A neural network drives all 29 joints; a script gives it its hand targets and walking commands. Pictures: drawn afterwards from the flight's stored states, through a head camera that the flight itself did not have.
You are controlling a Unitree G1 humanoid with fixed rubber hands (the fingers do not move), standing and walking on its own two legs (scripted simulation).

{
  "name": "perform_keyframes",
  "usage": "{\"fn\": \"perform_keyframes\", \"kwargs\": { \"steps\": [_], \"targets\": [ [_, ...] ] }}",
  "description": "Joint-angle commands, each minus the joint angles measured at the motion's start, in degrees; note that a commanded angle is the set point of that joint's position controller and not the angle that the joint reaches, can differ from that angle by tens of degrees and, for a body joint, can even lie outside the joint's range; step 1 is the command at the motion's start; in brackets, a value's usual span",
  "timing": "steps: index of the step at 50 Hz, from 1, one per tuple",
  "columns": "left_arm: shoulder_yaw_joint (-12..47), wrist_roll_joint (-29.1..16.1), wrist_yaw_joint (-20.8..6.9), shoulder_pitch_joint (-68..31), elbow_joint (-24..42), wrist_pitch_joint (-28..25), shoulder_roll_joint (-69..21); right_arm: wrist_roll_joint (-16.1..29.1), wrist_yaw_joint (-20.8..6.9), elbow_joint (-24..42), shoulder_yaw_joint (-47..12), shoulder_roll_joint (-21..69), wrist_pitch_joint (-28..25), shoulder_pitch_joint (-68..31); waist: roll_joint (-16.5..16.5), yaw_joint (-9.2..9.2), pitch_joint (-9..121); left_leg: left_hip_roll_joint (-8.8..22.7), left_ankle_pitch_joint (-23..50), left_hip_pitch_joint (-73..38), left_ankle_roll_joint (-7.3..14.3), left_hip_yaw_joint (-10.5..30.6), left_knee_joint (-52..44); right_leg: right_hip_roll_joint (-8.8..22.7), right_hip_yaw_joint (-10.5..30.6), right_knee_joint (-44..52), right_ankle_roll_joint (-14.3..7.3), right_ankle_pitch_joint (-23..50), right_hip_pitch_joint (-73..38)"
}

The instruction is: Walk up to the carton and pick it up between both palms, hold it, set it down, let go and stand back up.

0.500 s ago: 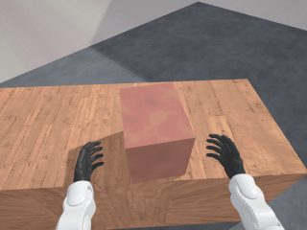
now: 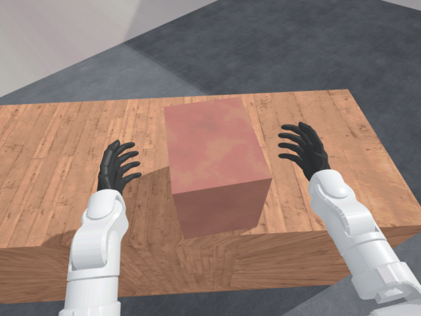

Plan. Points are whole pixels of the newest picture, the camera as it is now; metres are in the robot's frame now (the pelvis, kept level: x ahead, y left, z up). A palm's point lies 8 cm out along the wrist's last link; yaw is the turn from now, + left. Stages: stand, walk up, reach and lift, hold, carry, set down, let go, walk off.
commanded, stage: reach and lift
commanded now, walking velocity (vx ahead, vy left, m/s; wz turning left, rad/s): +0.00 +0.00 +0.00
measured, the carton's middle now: (212, 168) +0.43 +0.06 -0.02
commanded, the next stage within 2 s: none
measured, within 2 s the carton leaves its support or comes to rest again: neither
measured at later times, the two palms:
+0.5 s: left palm (108, 147) +0.36 +0.23 +0.13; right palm (306, 123) +0.44 -0.12 +0.13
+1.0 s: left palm (107, 126) +0.40 +0.25 +0.14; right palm (293, 98) +0.49 -0.09 +0.15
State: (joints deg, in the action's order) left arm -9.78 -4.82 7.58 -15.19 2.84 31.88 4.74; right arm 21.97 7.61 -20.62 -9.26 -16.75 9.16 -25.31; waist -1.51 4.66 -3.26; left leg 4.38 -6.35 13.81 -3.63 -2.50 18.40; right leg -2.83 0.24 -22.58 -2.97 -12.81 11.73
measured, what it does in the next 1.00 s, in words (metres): stands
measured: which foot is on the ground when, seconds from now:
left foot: down 0.00-1.00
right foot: down 0.00-1.00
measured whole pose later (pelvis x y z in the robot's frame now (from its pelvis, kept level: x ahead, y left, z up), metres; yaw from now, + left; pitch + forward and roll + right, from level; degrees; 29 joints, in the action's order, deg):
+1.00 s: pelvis +0.01 +0.01 +0.00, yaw +1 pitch +10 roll -1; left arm -11.1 -4.8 9.0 -44.3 -25.9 28.6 8.7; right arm 24.0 6.7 -49.8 -8.5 -18.7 12.7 -56.8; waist 0.2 7.3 3.8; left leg 4.5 -7.3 23.9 -3.4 -0.3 21.5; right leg -3.3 -0.8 -21.1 -2.4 -11.6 19.2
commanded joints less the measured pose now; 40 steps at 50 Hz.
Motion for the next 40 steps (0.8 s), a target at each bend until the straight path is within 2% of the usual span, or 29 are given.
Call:
{"fn": "perform_keyframes", "kwargs": {
  "steps": [1,3,7,23,30,35,40],
  "targets": [
    [-1.3,0.2,0.0,-20.2,11.9,-1.5,5.5,0.2,0.5,10.5,4.5,-8.0,-1.6,-24.1,0.3,0.44,30.0,-4.9,16.0,-17.7,2.5,-0.6,3.2,-0.1,1.1,3.1,5.6,22.9,-1.8],
    [-1.2,0.3,0.3,-22.3,12.0,-0.8,5.7,0.6,0.5,10.0,4.8,-8.4,-1.0,-26.2,1.2,0.39,31.1,-4.9,16.3,-17.5,2.1,-0.5,3.5,-0.2,0.9,2.8,5.6,23.4,-1.8],
    [-1.8,-0.8,0.6,-26.8,11.5,0.0,7.2,1.2,0.8,10.4,4.8,-9.2,0.0,-31.4,0.3,0.72,34.6,-4.9,16.0,-16.0,2.2,-0.4,4.0,0.0,1.0,1.9,6.1,25.6,-3.0],
    [-2.8,-1.2,0.6,-40.6,3.2,2.4,10.7,3.3,1.3,1.7,4.2,-11.3,3.6,-45.8,0.9,1.37,40.4,-4.8,17.9,-13.3,1.3,-0.1,4.9,0.1,0.6,0.3,7.4,33.2,-5.8],
    [-3.2,-1.8,1.2,-47.1,-1.7,2.1,12.8,3.8,1.0,-2.3,3.9,-12.2,4.3,-52.7,-0.2,2.18,43.3,-4.6,18.5,-12.1,1.3,-0.2,5.5,-0.1,0.4,0.2,7.7,33.5,-5.6],
    [-2.7,-1.8,1.6,-51.3,-5.5,1.1,13.4,4.1,0.5,-7.4,4.0,-12.6,4.4,-56.4,0.9,2.03,46.1,-4.4,20.7,-12.3,0.6,0.0,6.4,-0.3,0.0,-0.2,7.7,35.6,-5.5],
    [-2.0,-2.3,2.0,-54.9,-9.4,-0.3,13.8,4.2,0.1,-10.6,3.7,-12.5,4.1,-60.3,0.5,2.48,47.9,-4.3,21.4,-11.2,0.5,0.1,6.8,-0.4,-0.4,-0.4,7.9,36.2,-5.6]
  ]
}}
